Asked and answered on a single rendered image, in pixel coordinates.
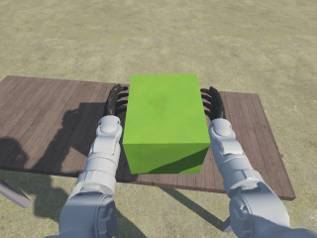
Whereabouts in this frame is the left robot upper arm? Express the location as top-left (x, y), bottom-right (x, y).
top-left (44, 194), bottom-right (117, 238)

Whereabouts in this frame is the left robot hand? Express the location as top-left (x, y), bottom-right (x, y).
top-left (103, 83), bottom-right (129, 117)

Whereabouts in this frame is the robot right forearm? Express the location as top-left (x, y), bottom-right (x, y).
top-left (208, 118), bottom-right (290, 226)

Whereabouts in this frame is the right robot upper arm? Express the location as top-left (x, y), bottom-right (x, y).
top-left (229, 191), bottom-right (317, 238)

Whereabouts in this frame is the right robot hand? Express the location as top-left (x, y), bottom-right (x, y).
top-left (200, 86), bottom-right (226, 122)

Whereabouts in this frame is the carton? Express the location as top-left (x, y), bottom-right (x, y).
top-left (122, 73), bottom-right (211, 175)

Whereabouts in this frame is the robot left forearm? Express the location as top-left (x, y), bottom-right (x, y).
top-left (58, 115), bottom-right (123, 232)

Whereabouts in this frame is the table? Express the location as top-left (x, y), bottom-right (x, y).
top-left (0, 75), bottom-right (296, 233)

